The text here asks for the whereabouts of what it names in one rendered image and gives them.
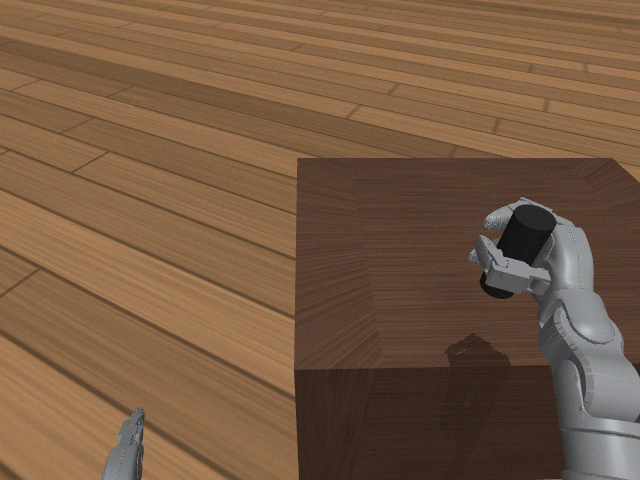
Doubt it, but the left robot hand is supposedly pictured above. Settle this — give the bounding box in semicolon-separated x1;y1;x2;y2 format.
101;407;145;480

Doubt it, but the right robot arm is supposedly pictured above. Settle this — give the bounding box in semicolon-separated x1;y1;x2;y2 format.
537;288;640;480

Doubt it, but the right robot hand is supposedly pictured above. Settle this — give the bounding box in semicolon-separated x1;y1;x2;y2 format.
467;197;594;307

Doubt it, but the can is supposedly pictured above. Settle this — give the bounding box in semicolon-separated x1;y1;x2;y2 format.
480;204;557;299

